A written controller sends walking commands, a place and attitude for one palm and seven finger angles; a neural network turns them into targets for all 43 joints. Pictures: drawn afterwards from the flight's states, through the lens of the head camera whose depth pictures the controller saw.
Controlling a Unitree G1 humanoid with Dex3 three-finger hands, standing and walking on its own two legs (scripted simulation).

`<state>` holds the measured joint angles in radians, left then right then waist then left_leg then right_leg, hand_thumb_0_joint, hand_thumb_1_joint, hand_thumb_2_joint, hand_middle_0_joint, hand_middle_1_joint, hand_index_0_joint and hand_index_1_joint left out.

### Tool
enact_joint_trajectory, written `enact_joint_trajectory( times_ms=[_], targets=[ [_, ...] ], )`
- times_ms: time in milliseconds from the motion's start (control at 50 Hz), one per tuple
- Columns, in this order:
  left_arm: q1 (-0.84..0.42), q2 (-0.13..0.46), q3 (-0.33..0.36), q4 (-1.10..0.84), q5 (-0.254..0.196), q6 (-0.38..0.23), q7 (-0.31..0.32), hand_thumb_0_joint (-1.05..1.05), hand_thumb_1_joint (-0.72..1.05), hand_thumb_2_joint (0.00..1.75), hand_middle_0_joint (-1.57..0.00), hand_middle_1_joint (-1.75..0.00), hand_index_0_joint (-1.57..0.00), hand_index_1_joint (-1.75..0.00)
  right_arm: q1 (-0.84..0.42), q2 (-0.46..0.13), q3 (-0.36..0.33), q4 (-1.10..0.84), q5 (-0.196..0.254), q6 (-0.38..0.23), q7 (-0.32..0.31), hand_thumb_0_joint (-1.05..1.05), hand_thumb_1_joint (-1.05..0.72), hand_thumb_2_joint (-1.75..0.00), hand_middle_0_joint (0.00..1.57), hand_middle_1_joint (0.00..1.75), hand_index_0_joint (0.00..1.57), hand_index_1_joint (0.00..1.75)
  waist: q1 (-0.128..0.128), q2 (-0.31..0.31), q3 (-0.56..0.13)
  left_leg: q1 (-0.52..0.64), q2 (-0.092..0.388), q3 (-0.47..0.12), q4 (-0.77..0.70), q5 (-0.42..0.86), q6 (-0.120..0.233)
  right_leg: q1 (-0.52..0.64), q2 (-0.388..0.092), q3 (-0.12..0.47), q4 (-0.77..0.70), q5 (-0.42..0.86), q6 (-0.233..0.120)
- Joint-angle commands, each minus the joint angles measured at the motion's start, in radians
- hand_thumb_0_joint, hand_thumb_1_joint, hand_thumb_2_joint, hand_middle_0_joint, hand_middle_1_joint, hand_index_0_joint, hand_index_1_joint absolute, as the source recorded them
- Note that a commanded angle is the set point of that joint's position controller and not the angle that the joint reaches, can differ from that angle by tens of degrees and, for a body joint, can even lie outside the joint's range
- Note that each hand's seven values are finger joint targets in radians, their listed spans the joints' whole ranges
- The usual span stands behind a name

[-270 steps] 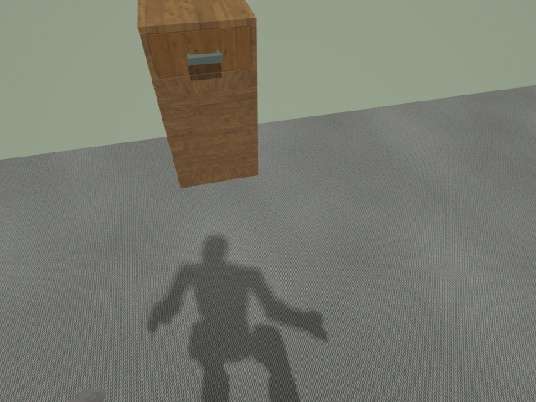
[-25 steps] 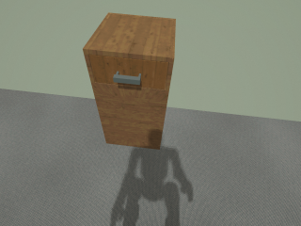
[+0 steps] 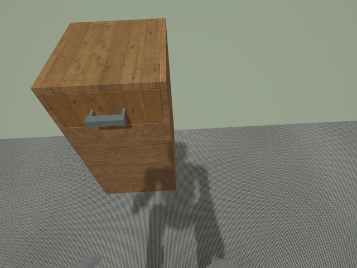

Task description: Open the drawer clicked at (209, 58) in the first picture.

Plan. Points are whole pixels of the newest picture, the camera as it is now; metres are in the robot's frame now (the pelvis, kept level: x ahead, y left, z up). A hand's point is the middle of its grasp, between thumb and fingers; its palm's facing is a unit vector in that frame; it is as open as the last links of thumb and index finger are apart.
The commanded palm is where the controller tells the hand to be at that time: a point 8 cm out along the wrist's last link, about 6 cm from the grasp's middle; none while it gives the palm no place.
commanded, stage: come to a stop and stand still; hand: left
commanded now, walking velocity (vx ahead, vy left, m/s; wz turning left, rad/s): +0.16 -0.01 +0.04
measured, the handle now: (107, 116) +0.58 +0.26 -0.06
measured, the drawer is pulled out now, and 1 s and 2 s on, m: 0.00 0.00 0.00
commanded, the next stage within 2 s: look again from close up in 1.86 s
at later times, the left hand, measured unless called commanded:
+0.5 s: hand out of the picture +0.10 +0.20 -0.16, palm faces +0.05 -0.97 -0.22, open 7.3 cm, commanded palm none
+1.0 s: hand out of the picture +0.07 +0.15 -0.16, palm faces +0.01 -0.98 -0.21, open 7.3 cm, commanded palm none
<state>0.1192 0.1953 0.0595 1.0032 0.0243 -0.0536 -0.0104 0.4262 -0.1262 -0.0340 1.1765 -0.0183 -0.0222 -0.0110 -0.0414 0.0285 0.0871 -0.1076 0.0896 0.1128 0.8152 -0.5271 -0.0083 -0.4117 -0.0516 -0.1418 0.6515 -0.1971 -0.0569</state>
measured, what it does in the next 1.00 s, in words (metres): steps on the spot: left foot, then right foot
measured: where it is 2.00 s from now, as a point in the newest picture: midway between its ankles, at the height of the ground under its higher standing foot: outside the picture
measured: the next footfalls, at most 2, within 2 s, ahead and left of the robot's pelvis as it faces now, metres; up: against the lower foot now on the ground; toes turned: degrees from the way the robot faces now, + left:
left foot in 0.32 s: +0.14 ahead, +0.07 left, +0.00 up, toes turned +3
right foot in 0.64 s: +0.05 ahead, -0.14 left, +0.00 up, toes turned -3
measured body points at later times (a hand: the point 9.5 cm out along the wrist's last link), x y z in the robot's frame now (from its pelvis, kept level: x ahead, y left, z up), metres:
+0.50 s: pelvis +0.07 +0.01 +0.02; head +0.11 +0.02 +0.46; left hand +0.10 +0.25 -0.14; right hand +0.16 -0.22 -0.13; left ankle +0.12 +0.12 -0.72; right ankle +0.02 -0.11 -0.66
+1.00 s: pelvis +0.03 -0.03 +0.01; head +0.03 -0.03 +0.46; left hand +0.07 +0.20 -0.14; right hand +0.04 -0.26 -0.14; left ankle +0.10 +0.07 -0.72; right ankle +0.01 -0.14 -0.72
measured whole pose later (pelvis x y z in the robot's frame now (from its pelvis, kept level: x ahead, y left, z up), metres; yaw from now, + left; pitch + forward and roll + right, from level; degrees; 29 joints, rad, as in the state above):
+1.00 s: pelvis +0.03 -0.03 +0.01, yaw -1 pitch -1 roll +0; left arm 0.30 0.17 0.01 0.96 0.02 0.01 0.03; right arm 0.31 -0.17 -0.01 0.98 -0.03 0.04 -0.01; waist -0.01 0.00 0.00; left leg -0.36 0.01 0.07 0.58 -0.23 0.03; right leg -0.24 0.00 -0.05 0.59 -0.34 -0.03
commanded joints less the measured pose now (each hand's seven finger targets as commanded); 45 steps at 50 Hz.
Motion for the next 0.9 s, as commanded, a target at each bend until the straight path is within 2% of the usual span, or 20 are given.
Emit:
enact_joint_trajectory(
  times_ms=[0, 80, 180, 260, 300, 340, 420, 540, 560, 580, 600, 620, 640, 660, 700, 740, 780, 800, 840, 880],
  targets=[
    [0.194, 0.149, 0.030, 0.017, -0.014, 0.006, 0.030, 0.00, 0.90, 0.90, -0.20, -0.30, -0.20, -0.30, -0.072, -0.088, -0.025, -0.118, 0.004, -0.018, -0.001, 0.00, -0.90, -0.90, 0.20, 0.30, 0.20, 0.30, 0.093, -0.114, -0.091, -0.445, 0.031, -0.128, 0.474, 0.088, 0.042, 0.299, -0.331, 0.439, -0.420, -0.066, -0.164],
    [0.088, 0.058, -0.005, 0.009, -0.002, -0.007, 0.041, 0.00, 0.90, 0.90, -0.20, -0.30, -0.20, -0.30, 0.013, -0.024, -0.004, -0.076, 0.000, 0.012, -0.004, 0.00, -0.90, -0.90, 0.20, 0.30, 0.20, 0.30, -0.002, -0.086, -0.078, -0.256, 0.031, -0.088, 0.166, 0.149, -0.011, 0.115, -0.239, 0.167, -0.405, 0.348, -0.108],
    [0.118, 0.095, 0.001, 0.022, -0.004, 0.028, 0.051, 0.00, 0.90, 0.90, -0.20, -0.30, -0.20, -0.30, -0.062, -0.029, 0.003, -0.103, 0.016, 0.033, -0.016, 0.00, -0.90, -0.90, 0.20, 0.30, 0.20, 0.30, 0.036, -0.120, -0.128, -0.191, -0.026, -0.055, -0.129, 0.203, -0.030, 0.221, -0.213, 0.145, -0.289, 0.561, -0.116],
    [0.114, 0.119, 0.019, 0.006, -0.008, 0.060, 0.054, 0.00, 0.90, 0.90, -0.20, -0.30, -0.20, -0.30, -0.103, -0.094, -0.020, -0.133, 0.005, 0.050, -0.017, 0.00, -0.90, -0.90, 0.20, 0.30, 0.20, 0.30, 0.027, -0.155, -0.082, -0.112, -0.020, -0.056, -0.279, 0.378, -0.022, 0.169, -0.210, 0.161, -0.206, 0.473, -0.078],
    [0.131, 0.089, 0.014, -0.015, -0.010, 0.075, 0.056, 0.00, 0.90, 0.90, -0.20, -0.30, -0.20, -0.30, -0.117, -0.150, -0.026, -0.157, 0.000, 0.045, -0.018, 0.00, -0.90, -0.90, 0.20, 0.30, 0.20, 0.30, 0.031, 0.034, -0.075, -0.035, 0.118, -0.173, -0.353, 0.806, 0.043, 0.071, -0.089, 0.090, -0.107, 0.208, 0.007],
    [0.140, 0.058, 0.005, -0.029, -0.018, 0.086, 0.056, 0.00, 0.90, 0.90, -0.20, -0.30, -0.20, -0.30, -0.156, -0.207, -0.032, -0.181, -0.003, 0.042, -0.026, 0.00, -0.90, -0.90, 0.20, 0.30, 0.20, 0.30, 0.034, 0.278, -0.088, -0.107, 0.265, -0.329, -0.510, 0.967, 0.183, 0.077, 0.033, 0.049, 0.189, -0.334, 0.062],
    [0.167, 0.061, 0.015, -0.016, -0.012, 0.090, 0.048, 0.00, 0.90, 0.90, -0.20, -0.30, -0.20, -0.30, -0.268, -0.209, -0.036, -0.232, -0.010, 0.045, -0.033, 0.00, -0.90, -0.90, 0.20, 0.30, 0.20, 0.30, 0.057, 0.118, -0.142, -0.061, 0.230, -0.248, -0.452, 0.848, 0.215, -0.015, 0.033, 0.160, 0.449, -0.344, 0.063],
    [0.155, 0.035, -0.001, -0.036, -0.012, 0.081, 0.039, 0.00, 0.90, 0.90, -0.20, -0.30, -0.20, -0.30, -0.232, -0.217, -0.051, -0.216, -0.006, 0.043, -0.024, 0.00, -0.90, -0.90, 0.20, 0.30, 0.20, 0.30, 0.023, 0.145, -0.193, 0.024, 0.201, -0.233, -0.453, 0.732, 0.190, 0.064, 0.016, 0.110, 0.111, -0.311, 0.073],
    [0.266, 0.068, -0.026, -0.007, -0.014, 0.057, 0.066, 0.00, 0.90, 0.90, -0.20, -0.30, -0.20, -0.30, -0.287, -0.272, -0.073, -0.253, 0.013, 0.019, -0.026, 0.00, -0.90, -0.90, 0.20, 0.30, 0.20, 0.30, 0.080, 0.039, -0.241, 0.056, 0.191, -0.192, -0.174, 0.918, 0.109, 0.036, -0.019, 0.210, -0.152, -0.169, 0.056],
    [0.279, 0.093, -0.016, -0.011, -0.002, 0.037, 0.063, 0.00, 0.90, 0.90, -0.20, -0.30, -0.20, -0.30, -0.293, -0.229, -0.053, -0.300, 0.017, 0.027, -0.015, 0.00, -0.90, -0.90, 0.20, 0.30, 0.20, 0.30, 0.079, -0.049, -0.171, -0.034, 0.102, -0.123, -0.139, 0.715, 0.059, 0.135, -0.034, 0.183, -0.323, 0.109, 0.063],
    [0.209, 0.139, -0.011, -0.070, 0.006, 0.034, 0.067, 0.00, 0.90, 0.90, -0.20, -0.30, -0.20, -0.30, -0.205, -0.123, -0.032, -0.326, 0.011, 0.040, 0.001, 0.00, -0.90, -0.90, 0.20, 0.30, 0.20, 0.30, 0.025, -0.353, -0.165, -0.287, -0.039, -0.040, -0.062, 0.229, 0.017, 0.215, -0.163, 0.342, -0.298, 0.271, 0.018],
    [0.175, 0.163, -0.014, -0.101, 0.013, 0.030, 0.063, 0.00, 0.90, 0.90, -0.20, -0.30, -0.20, -0.30, -0.219, -0.104, -0.022, -0.348, 0.002, 0.044, 0.009, 0.00, -0.90, -0.90, 0.20, 0.30, 0.20, 0.30, 0.027, -0.274, -0.170, -0.294, -0.081, -0.056, 0.011, 0.073, 0.009, 0.200, -0.239, 0.362, -0.250, 0.362, -0.064],
    [0.165, 0.162, -0.005, -0.123, 0.018, 0.031, 0.064, 0.00, 0.90, 0.90, -0.20, -0.30, -0.20, -0.30, -0.228, -0.100, -0.027, -0.346, 0.001, 0.043, 0.012, 0.00, -0.90, -0.90, 0.20, 0.30, 0.20, 0.30, 0.024, -0.165, -0.175, -0.329, -0.099, -0.044, 0.053, 0.069, 0.015, 0.253, -0.188, 0.320, -0.193, 0.505, -0.092],
    [0.170, 0.171, 0.006, -0.124, 0.011, 0.027, 0.069, 0.00, 0.90, 0.90, -0.20, -0.30, -0.20, -0.30, -0.236, -0.098, -0.023, -0.353, 0.004, 0.042, 0.009, 0.00, -0.90, -0.90, 0.20, 0.30, 0.20, 0.30, 0.034, -0.268, -0.174, -0.379, -0.092, -0.052, 0.081, 0.074, 0.023, 0.292, -0.193, 0.340, -0.164, 0.586, -0.112],
    [0.139, 0.144, 0.000, -0.142, 0.009, 0.037, 0.071, 0.00, 0.90, 0.90, -0.20, -0.30, -0.20, -0.30, -0.212, -0.101, -0.019, -0.349, 0.007, 0.043, 0.004, 0.00, -0.90, -0.90, 0.20, 0.30, 0.20, 0.30, 0.014, -0.228, -0.109, -0.307, -0.075, -0.057, -0.011, 0.122, 0.032, 0.201, -0.183, 0.276, -0.153, 0.480, -0.112],
    [0.131, 0.143, -0.004, -0.150, 0.001, 0.052, 0.065, 0.00, 0.90, 0.90, -0.20, -0.30, -0.20, -0.30, -0.145, -0.103, -0.013, -0.312, 0.005, 0.039, 0.003, 0.00, -0.90, -0.90, 0.20, 0.30, 0.20, 0.30, -0.008, -0.138, -0.053, -0.118, -0.077, -0.049, -0.219, 0.278, 0.032, 0.036, -0.129, 0.235, -0.147, 0.158, -0.061],
    [0.191, 0.084, -0.014, -0.149, -0.006, 0.066, 0.060, 0.00, 0.90, 0.90, -0.20, -0.30, -0.20, -0.30, -0.107, -0.177, -0.015, -0.301, -0.010, 0.028, 0.004, 0.00, -0.90, -0.90, 0.20, 0.30, 0.20, 0.30, 0.019, 0.123, 0.008, -0.147, 0.092, -0.278, -0.390, 0.333, 0.110, -0.020, 0.011, 0.140, -0.075, -0.214, 0.007],
    [0.216, 0.074, -0.016, -0.135, -0.008, 0.071, 0.058, 0.00, 0.90, 0.90, -0.20, -0.30, -0.20, -0.30, -0.110, -0.202, -0.021, -0.300, -0.013, 0.030, 0.002, 0.00, -0.90, -0.90, 0.20, 0.30, 0.20, 0.30, 0.026, 0.255, 0.008, -0.236, 0.145, -0.402, -0.523, 0.171, 0.150, 0.036, 0.055, 0.084, 0.009, -0.309, 0.023],
    [0.245, 0.063, -0.020, -0.106, -0.007, 0.073, 0.048, 0.00, 0.90, 0.90, -0.20, -0.30, -0.20, -0.30, -0.178, -0.202, -0.018, -0.306, -0.012, 0.031, -0.005, 0.00, -0.90, -0.90, 0.20, 0.30, 0.20, 0.30, 0.064, 0.166, 0.022, -0.382, 0.145, -0.403, -0.599, -0.063, 0.171, 0.130, 0.039, 0.114, 0.068, -0.267, 0.014],
    [0.288, 0.048, -0.026, -0.075, -0.003, 0.062, 0.039, 0.00, 0.90, 0.90, -0.20, -0.30, -0.20, -0.30, -0.204, -0.183, -0.009, -0.305, -0.011, 0.028, -0.005, 0.00, -0.90, -0.90, 0.20, 0.30, 0.20, 0.30, 0.090, 0.090, -0.025, -0.405, 0.093, -0.311, -0.553, -0.051, 0.134, 0.221, 0.027, 0.122, -0.055, -0.168, 0.013]
  ],
)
